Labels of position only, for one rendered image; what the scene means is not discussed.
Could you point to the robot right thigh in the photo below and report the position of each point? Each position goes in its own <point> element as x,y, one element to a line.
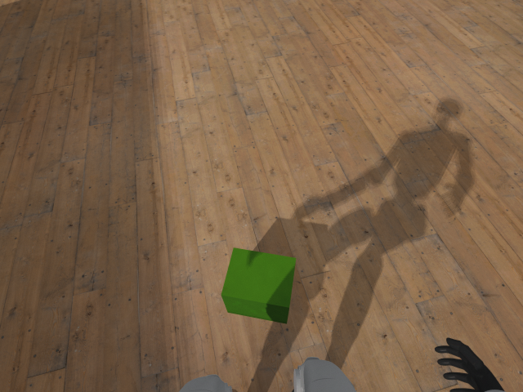
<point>318,375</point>

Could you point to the robot left thigh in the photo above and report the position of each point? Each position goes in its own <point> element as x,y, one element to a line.
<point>206,384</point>

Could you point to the carton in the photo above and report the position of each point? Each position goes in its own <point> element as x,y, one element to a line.
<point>259,285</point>

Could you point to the right robot hand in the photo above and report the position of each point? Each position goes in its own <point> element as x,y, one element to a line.
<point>479,376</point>

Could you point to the robot thigh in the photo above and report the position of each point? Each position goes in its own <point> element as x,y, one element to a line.
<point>206,384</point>
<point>318,375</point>

